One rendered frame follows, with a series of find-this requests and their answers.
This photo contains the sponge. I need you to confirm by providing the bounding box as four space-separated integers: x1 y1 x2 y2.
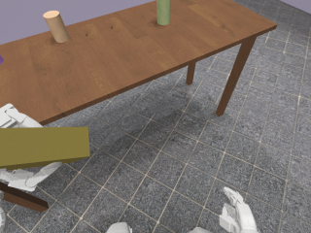
0 126 90 171

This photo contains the robot right hand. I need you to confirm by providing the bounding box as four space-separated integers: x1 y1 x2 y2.
219 186 258 233

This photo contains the table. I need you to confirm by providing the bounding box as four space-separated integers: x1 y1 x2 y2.
0 0 278 213

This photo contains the robot left thigh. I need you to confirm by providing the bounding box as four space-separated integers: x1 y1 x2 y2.
106 222 132 233

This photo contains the robot left hand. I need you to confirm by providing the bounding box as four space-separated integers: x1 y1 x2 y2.
0 103 62 192

